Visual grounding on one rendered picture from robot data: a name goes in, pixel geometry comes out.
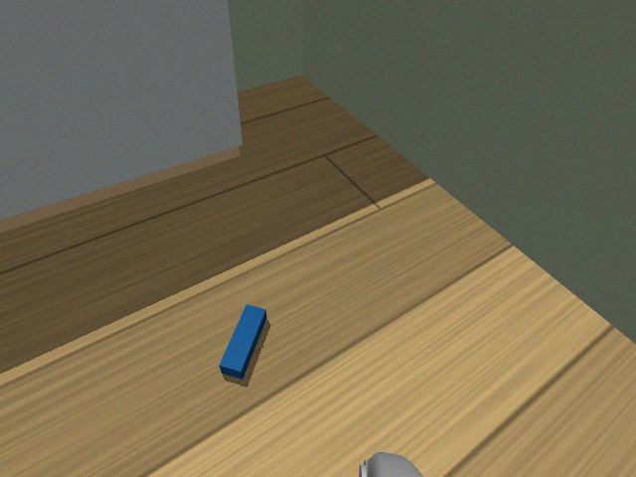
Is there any carton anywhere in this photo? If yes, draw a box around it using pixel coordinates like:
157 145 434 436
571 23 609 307
219 304 266 379

